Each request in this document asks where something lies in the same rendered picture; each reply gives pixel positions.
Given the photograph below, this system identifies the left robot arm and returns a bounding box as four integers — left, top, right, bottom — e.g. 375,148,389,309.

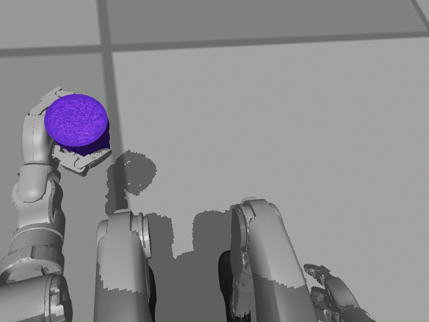
0,163,73,322

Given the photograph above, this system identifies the cup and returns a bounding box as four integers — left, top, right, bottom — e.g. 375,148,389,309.
44,94,110,156

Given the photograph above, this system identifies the right robot foot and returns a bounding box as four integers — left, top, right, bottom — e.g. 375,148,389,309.
218,250,251,322

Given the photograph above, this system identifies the right robot hand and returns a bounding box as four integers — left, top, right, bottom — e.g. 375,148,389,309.
304,264,360,322

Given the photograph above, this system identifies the right robot arm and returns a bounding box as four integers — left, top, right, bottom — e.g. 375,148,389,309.
339,307,376,322

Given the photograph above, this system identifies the left robot hand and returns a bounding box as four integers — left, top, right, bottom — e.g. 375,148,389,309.
21,87,112,177

